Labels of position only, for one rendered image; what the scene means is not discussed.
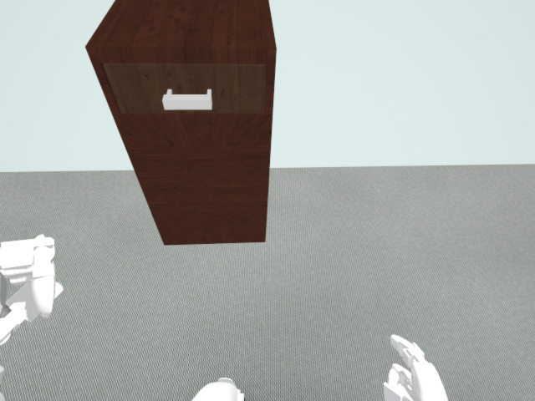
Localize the robot left thigh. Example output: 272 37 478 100
192 382 244 401

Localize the left robot hand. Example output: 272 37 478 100
0 235 63 345

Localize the cabinet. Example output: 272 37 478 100
85 0 277 246

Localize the drawer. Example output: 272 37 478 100
103 63 266 114

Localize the right robot hand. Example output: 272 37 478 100
384 335 448 401

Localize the robot left shin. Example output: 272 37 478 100
217 378 236 387

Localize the handle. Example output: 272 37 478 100
162 89 212 109

